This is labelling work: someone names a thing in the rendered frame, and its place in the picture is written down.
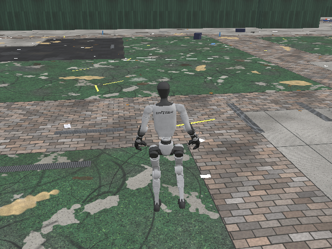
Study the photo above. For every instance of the humanoid robot torso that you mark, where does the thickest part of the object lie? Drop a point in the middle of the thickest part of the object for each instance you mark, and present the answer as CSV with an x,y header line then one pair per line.
x,y
165,126

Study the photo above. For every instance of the right robot forearm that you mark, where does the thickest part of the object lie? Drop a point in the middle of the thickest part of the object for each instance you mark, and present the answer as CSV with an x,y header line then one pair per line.
x,y
192,134

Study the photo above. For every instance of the left robot foot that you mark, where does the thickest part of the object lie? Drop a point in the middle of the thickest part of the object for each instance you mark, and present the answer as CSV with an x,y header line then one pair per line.
x,y
157,207

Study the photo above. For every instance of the left robot forearm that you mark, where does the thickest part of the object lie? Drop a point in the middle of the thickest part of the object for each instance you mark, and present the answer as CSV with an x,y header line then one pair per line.
x,y
139,135

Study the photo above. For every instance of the right robot upper arm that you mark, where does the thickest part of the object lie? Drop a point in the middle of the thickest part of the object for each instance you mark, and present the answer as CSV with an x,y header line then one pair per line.
x,y
180,108

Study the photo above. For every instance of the left robot upper arm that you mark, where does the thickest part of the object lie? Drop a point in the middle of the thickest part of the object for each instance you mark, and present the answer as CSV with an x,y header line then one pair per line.
x,y
145,118

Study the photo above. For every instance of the robot left hand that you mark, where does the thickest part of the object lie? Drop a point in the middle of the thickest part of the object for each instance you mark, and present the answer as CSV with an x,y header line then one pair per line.
x,y
136,144

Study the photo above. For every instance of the robot right hand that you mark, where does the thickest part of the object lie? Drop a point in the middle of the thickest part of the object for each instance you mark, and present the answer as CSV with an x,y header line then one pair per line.
x,y
194,142

